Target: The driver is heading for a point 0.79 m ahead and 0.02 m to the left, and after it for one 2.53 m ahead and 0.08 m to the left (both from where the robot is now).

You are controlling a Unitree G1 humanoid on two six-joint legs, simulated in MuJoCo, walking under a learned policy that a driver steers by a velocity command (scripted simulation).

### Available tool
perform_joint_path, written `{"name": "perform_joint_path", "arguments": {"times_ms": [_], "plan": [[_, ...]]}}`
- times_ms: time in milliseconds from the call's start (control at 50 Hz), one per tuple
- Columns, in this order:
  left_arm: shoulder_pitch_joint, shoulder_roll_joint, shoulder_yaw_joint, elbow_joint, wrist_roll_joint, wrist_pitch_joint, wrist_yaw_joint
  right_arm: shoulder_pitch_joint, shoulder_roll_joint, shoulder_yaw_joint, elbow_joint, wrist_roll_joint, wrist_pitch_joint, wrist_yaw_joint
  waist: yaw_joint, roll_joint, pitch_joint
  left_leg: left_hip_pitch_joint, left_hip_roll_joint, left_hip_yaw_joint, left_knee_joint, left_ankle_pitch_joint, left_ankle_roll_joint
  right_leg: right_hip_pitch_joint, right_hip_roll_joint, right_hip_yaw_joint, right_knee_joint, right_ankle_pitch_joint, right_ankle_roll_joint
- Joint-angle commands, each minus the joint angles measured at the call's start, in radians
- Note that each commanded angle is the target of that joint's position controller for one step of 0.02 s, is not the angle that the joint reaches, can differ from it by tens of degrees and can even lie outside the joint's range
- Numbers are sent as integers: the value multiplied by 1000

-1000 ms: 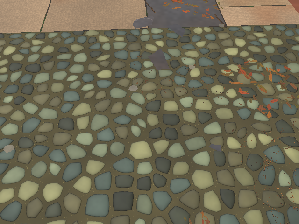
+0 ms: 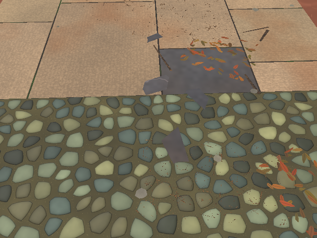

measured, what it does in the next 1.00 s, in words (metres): walks ahead: right foot, then left foot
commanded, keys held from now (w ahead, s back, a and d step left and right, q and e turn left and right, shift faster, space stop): w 1.00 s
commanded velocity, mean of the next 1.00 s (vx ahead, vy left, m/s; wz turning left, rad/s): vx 0.50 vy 0.00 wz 0.00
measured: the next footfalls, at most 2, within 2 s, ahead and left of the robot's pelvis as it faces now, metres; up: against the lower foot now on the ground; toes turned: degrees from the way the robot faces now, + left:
right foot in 0.40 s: +0.40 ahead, -0.15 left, +0.00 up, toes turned -2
left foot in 0.96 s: +0.68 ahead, +0.10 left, +0.00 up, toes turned +4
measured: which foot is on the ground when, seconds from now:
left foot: down 0.00-0.40, up 0.42-0.94, down 0.96-1.00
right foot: up 0.00-0.38, down 0.40-0.96, up 0.98-1.00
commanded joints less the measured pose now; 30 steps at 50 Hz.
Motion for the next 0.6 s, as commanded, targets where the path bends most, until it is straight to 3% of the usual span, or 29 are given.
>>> {"name": "perform_joint_path", "arguments": {"times_ms": [20, 60, 120, 200, 280, 340, 360, 380, 400, 420, 440, 460, 480, 500, 540, 560, 600], "plan": [[70, 22, 26, -44, -26, 6, 42, -35, -54, 3, -39, 17, -20, 5, 59, 41, -36, 87, 285, -261, -220, 256, 159, -162, -85, 28, 20, 65, 16], [-21, 18, 26, -81, -6, 23, 41, 14, -82, 1, -15, 7, -17, -7, 48, 63, 26, 28, 276, -225, -251, 230, 171, -239, -106, 10, -51, 131, 42], [-163, 38, 26, -130, 12, 25, 33, 76, -113, -1, -3, 3, -10, -25, 12, 49, 53, 32, 249, -183, -264, 256, 158, -293, -103, -10, -274, 312, 57], [-322, 32, 14, -169, 4, 23, 19, 159, -147, -6, 16, 19, -4, -35, -44, 62, 67, 102, 230, -137, -274, 232, 125, -228, -45, -54, -544, 443, 57], [-426, 43, 8, -208, -3, 15, -6, 224, -151, -14, 50, 24, 14, -41, -72, 67, 100, 296, 295, -153, -210, 235, 121, -297, -33, -43, -657, 377, 35], [-388, 76, 19, -209, -1, 3, -21, 195, -173, -25, 48, 21, 28, -44, -28, 95, 55, 358, 312, -143, -104, 463, 95, -172, 11, -74, -709, 261, -5], [-309, 102, 33, -189, 3, 1, -20, 172, -185, -29, 43, 21, 32, -43, 19, 115, 2, 352, 297, -128, -12, 632, 82, -42, 48, -101, -717, 239, -24], [-138, 148, 57, -135, 5, 1, -15, 147, -170, -23, 34, 17, 36, -41, 99, 109, -93, 293, 244, -91, 175, 712, 57, 186, 70, -113, -728, 260, -55], [69, 223, 79, -90, 18, 2, -6, 136, -143, -9, 5, 3, 34, -38, 164, 21, -247, 57, 184, -51, 489, 449, 22, 534, -103, 81, -687, 321, -122], [154, 284, 89, -63, 23, 3, -11, 266, -2, 33, 7, 7, 11, -22, 106, -246, -399, -350, -2, -68, 856, -252, -46, 889, -342, 566, -799, 169, -298], [151, 193, 66, -66, 19, 8, -7, 220, -86, 14, 21, 31, -18, -14, 131, -196, -411, -466, 26, -206, 995, -391, -31, 885, -328, 682, -889, 66, -279], [42, 149, 52, -84, 14, 8, -2, 111, -145, -2, -14, 51, -31, -13, 116, -148, -247, -537, 81, -187, 1018, -319, -18, 740, -297, 520, -906, 97, -226], [-56, 121, 40, -108, 17, 7, -1, 38, -155, -5, -34, 49, -33, -21, 82, -44, -162, -497, 137, -158, 973, -222, -15, 564, -262, 389, -936, 186, -196], [-110, 93, 32, -109, 25, 4, -6, 2, -147, -13, -41, 33, -26, -30, 48, -1, -96, -447, 169, -146, 907, -174, -17, 414, -227, 304, -969, 260, -179], [-119, 58, 21, -90, 34, -2, -13, 48, -105, -18, -35, 25, 3, -37, -8, -34, -66, -345, 203, -150, 818, -132, -13, 282, -179, 210, -1028, 277, -162], [-100, 69, 23, -78, 31, -4, -12, 59, -84, -17, -32, 24, 13, -39, -16, -39, -53, -337, 208, -143, 783, -126, -17, 254, -172, 183, -1050, 288, -169], [-68, 110, 32, -62, 31, -5, -2, 7, -88, -20, -51, 19, 23, -42, -18, -33, -17, -386, 219, -135, 698, -58, -32, 232, -171, 144, -1086, 299, -179]]}}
